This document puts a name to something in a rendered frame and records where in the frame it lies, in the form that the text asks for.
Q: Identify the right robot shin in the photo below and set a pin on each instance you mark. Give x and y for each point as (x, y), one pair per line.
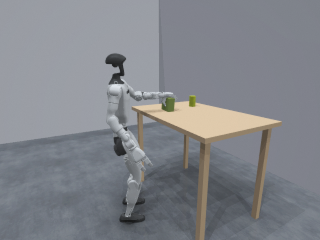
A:
(132, 196)

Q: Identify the sponge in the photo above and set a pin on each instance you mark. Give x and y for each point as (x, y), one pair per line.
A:
(170, 104)

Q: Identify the robot right upper arm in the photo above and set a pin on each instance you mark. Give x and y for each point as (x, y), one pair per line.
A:
(114, 95)

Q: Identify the robot right forearm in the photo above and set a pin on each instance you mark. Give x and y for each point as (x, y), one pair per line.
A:
(120, 131)

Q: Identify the left robot hand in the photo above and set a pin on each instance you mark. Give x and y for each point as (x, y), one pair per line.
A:
(168, 95)

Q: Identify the right robot hand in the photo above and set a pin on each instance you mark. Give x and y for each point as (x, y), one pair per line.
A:
(137, 154)

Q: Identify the left robot foot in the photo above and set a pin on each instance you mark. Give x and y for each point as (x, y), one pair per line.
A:
(138, 202)

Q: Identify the robot left upper arm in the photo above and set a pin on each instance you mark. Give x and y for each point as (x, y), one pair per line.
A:
(135, 95)

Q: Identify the robot left forearm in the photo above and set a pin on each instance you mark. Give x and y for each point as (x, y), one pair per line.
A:
(152, 95)

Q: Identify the table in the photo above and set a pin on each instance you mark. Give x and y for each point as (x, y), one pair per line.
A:
(208, 124)

